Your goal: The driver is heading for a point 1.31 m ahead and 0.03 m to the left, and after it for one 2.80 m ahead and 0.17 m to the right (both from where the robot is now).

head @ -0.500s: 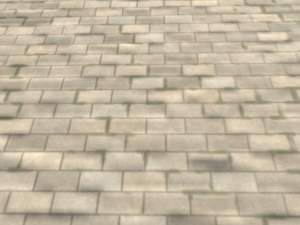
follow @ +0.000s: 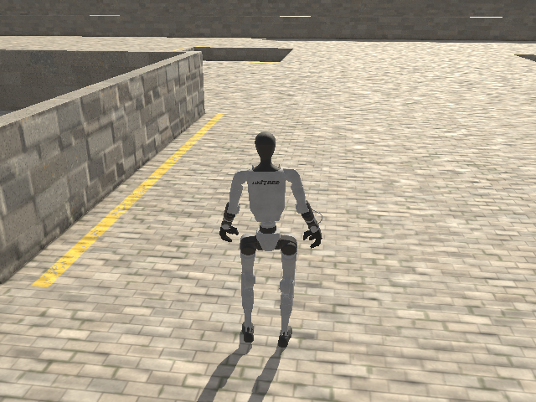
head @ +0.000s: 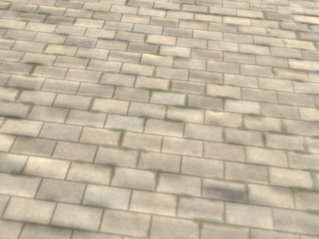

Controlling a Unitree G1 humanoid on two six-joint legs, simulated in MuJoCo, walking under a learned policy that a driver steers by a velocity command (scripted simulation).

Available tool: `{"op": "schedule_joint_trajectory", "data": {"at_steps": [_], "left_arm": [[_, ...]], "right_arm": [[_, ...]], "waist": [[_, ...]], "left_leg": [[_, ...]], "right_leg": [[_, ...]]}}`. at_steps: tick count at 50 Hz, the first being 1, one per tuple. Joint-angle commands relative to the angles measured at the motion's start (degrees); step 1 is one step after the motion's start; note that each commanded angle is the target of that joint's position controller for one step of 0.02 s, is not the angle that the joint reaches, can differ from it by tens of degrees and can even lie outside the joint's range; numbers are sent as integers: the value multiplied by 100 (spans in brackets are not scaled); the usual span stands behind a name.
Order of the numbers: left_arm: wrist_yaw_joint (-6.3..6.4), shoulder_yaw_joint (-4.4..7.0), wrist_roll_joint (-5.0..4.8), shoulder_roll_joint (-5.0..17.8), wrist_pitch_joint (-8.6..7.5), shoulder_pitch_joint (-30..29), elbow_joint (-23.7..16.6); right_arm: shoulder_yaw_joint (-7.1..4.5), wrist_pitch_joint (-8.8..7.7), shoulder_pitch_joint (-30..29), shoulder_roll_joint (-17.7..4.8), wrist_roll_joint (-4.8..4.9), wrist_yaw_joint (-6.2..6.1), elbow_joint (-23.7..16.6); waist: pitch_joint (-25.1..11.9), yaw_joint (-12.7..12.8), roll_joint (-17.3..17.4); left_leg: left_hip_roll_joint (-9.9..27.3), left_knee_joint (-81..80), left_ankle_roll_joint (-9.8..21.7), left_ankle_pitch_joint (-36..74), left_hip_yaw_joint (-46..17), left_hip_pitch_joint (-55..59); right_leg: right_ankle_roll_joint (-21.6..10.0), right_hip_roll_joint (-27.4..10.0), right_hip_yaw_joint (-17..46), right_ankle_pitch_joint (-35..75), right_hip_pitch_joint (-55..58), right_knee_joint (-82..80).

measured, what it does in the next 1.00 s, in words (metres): walks ahead: left foot, then right foot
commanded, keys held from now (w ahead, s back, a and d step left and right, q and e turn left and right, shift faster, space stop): w+q+shift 0.10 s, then w+shift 0.14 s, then w+e+shift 0.52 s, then w+shift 0.24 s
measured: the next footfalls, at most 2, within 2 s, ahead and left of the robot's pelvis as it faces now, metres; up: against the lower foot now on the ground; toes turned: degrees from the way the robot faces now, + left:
left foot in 0.08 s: +0.02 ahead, +0.12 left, +0.00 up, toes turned +10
right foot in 0.58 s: +0.48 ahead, +0.05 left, +0.00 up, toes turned +2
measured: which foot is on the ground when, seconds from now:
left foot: up 0.00-0.06, down 0.08-0.58, up 0.60-1.00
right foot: down 0.00-0.08, up 0.10-0.56, down 0.58-1.00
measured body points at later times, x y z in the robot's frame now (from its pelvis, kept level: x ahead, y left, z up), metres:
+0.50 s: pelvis +0.23 +0.08 -0.02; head +0.26 +0.10 +0.43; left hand +0.37 +0.35 -0.14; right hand +0.24 -0.20 -0.14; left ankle -0.02 +0.12 -0.74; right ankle +0.43 +0.01 -0.70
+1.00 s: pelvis +0.70 +0.08 -0.02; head +0.74 +0.06 +0.43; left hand +0.69 +0.37 -0.14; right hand +0.92 -0.17 -0.08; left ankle +0.92 +0.16 -0.72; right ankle +0.44 +0.06 -0.73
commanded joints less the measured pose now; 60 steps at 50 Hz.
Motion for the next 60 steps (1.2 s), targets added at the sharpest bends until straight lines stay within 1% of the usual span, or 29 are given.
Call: {"op": "schedule_joint_trajectory", "data": {"at_steps": [1, 3, 4, 5, 6, 7, 8, 10, 11, 12, 16, 21, 23, 25, 27, 29, 30, 31, 34, 37, 40, 46, 49, 51, 52, 53, 54, 56, 60], "left_arm": [[-12, 385, -126, 1109, -40, 23, -319], [-82, 395, -292, 1046, -132, -35, -240], [-117, 309, -218, 728, -188, -255, -277], [-174, 145, -54, 205, -264, -792, -504], [-222, 137, -199, 293, -477, -1181, -909], [-318, 236, -398, 755, -669, -1322, -873], [-377, 286, -383, 916, -797, -1018, -735], [-368, 303, -105, 896, -880, -629, -415], [-387, 297, -110, 837, -870, -597, -330], [-512, 110, 555, 502, -519, -232, -77], [-579, 88, 151, 565, -210, -455, -83], [-650, -1, 92, 488, -313, -1021, -268], [-665, -85, 118, 405, -333, -977, -310], [-592, -137, 84, 402, -316, -648, -282], [-513, -36, 27, 731, -319, 766, 70], [-387, 250, 66, 1303, -359, 2933, 659], [-312, 492, 50, 1903, -225, 2707, 679], [-361, 469, -59, 1805, -254, 2096, 533], [-236, 288, 12, 952, -397, 1910, 744], [-193, 194, -50, 880, -586, 1666, 677], [-182, 178, -103, 890, -708, 1934, 694], [-155, 183, -158, 998, -811, 2567, 1038], [-69, 253, 10, 1421, -819, 2308, 1058], [-71, 255, 170, 1389, -794, 1610, 969], [-88, 59, 115, 543, -838, 1757, 772], [-160, -62, -208, 318, -860, 2621, 661], [-104, -65, -36, 695, -812, 1982, 741], [-217, -92, 86, 673, -762, 1064, 529], [-397, -273, 225, 261, -566, 688, 158]], "right_arm": [[-134, -36, -55, -441, 59, 104, -547], [-224, -52, 616, -539, 128, 130, -292], [-368, -97, 1532, -822, 164, 68, 94], [-539, -224, 2350, -1441, 128, -14, 227], [-484, -534, 1941, -1638, -63, 88, -142], [-355, -710, 1471, -1197, -106, 92, -227], [-233, -804, 1203, -910, -69, 60, -256], [-112, -797, 963, -686, -27, -14, -295], [-79, -801, 1043, -653, -76, -54, -310], [-123, -729, 1184, -879, -316, -2, -43], [-31, -770, 1624, -599, -272, 111, 217], [40, -892, 1711, -571, -361, -2, 470], [97, -925, 1570, -523, -361, -65, 605], [106, -949, 1465, -660, -419, -152, 710], [10, -809, 1293, -1016, -563, -271, 740], [-61, -757, 788, -1225, -497, -255, 568], [114, -928, 579, -402, -316, -73, 180], [188, -1083, 397, -560, -349, 5, -81], [312, -1165, -157, -455, -460, 12, -285], [423, -793, 1, -313, -694, 38, -306], [511, -741, -1133, -280, -600, 132, -770], [575, -835, -1949, -126, -402, 179, -929], [315, -864, -797, -723, -357, 36, -599], [50, -823, 1503, -1209, -315, -198, 75], [-74, -820, 2200, -1563, -514, -279, 222], [-129, -809, 1718, -1637, -540, -131, 250], [-79, -809, 999, -988, -425, -31, 133], [45, -861, 762, -408, -439, 26, 338], [135, -1037, 1208, -270, -282, 2, 918]], "waist": [[-862, 152, -525], [-891, -208, -378], [-819, -559, 173], [-516, -876, 1692], [-419, -762, 1605], [-62, -648, 902], [59, -376, 798], [69, -146, 459], [70, -156, 565], [15, -142, 489], [288, -303, 674], [794, -421, 550], [746, -295, 538], [249, -55, 745], [-646, 673, 1067], [-1486, 1706, 614], [-1438, 1157, -1570], [-1646, 824, -972], [-223, 242, 675], [80, -165, 300], [542, 143, 231], [32, 778, -240], [-869, 61, -545], [-1671, -1214, -431], [-2184, -1102, 891], [-2686, -356, 2281], [-1730, -379, 887], [-666, -244, -209], [79, 198, 315]], "left_leg": [[-70, -615, 242, 224, 274, 2], [-299, -1347, 661, 488, 450, 1281], [-326, -1725, 1040, -22, 53, 2348], [951, -2511, 1770, -918, -2325, 3168], [1731, -3747, 2718, -2663, -5215, 3184], [1848, -4017, 2530, -2718, -4790, 3114], [1658, -3912, 2278, -2016, -4192, 3009], [1124, -3738, 1871, -735, -2949, 2697], [930, -3802, 1747, -394, -2608, 2604], [381, -4026, 1404, 388, -1916, 2097], [300, -4206, 1253, 1325, -1118, 2264], [622, -4658, 1045, 2085, -266, 2602], [654, -4561, 887, 3743, 195, 2848], [741, -3819, 711, 7354, 563, 3085], [889, -1844, 623, 9599, 683, 3489], [581, 1761, 692, 8162, 695, 1851], [-1014, 4496, 269, 1778, 392, -1205], [-1098, 5011, 429, 569, -964, -2338], [-181, 3447, 543, 904, -1088, -1969], [81, 2654, 252, 555, -818, -1580], [165, 974, 59, 1539, -264, -1525], [-388, -1495, 503, 3614, 125, -566], [-823, -1662, 765, 2597, -51, 747], [-332, -1489, 962, 1606, -355, 2992], [999, -1415, 1314, -3, -2187, 4225], [1938, -2692, 2051, -515, -5432, 4780], [1527, -2956, 1944, -1147, -4812, 3960], [1105, -3171, 1765, -248, -3359, 2449], [696, -3802, 1558, 461, -2201, 1352]], "right_leg": [[-933, -1890, 958, 2197, 944, -579], [-557, -1643, 672, -1140, -42, -409], [-260, -1224, 316, -1985, -1095, 628], [189, -432, -149, -2253, -2953, 3364], [202, 387, 1284, -2045, -4563, 4182], [33, -56, 1646, -1402, -4885, 4318], [-62, -202, 1644, -660, -4783, 4071], [57, -415, 1541, 335, -4177, 3366], [145, -391, 1460, 710, -3938, 3159], [279, -269, 962, 994, -3266, 3143], [317, -291, 744, 1318, -3602, 2989], [-34, 103, 930, 1629, -3781, 1973], [-312, 156, 515, 1523, -3420, 1580], [-662, 538, 35, 1191, -2364, 1367], [-932, 978, 7, 443, -1177, 1470], [-1269, 804, 1093, -561, 1412, 860], [-2145, -674, 4442, -2163, 2909, -254], [-2490, -1099, 6431, -2104, 3117, -1180], [-1798, -671, 4724, -615, 1010, -1496], [-1745, -56, 3815, 41, -236, -1621], [-1556, 191, 3300, 1018, -886, -2057], [-817, -25, 2805, 4584, 709, -1885], [-585, -332, 2791, 6848, 1636, -294], [-562, -132, 2501, 5997, 584, 2351], [-459, 545, 2062, 1809, -911, 4806], [-343, 1129, 2081, -932, -2366, 5923], [-474, 490, 2083, -238, -2806, 5711], [-466, 182, 1970, 110, -2747, 5162], [-317, -155, 1996, -101, -3032, 4375]]}}
Velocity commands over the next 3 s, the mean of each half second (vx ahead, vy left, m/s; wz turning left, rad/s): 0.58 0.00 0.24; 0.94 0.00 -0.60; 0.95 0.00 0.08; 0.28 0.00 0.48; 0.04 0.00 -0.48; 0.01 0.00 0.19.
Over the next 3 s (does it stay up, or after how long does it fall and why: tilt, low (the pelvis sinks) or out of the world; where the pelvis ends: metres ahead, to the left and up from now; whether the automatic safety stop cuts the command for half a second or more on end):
stays up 1.48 -0.11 0.01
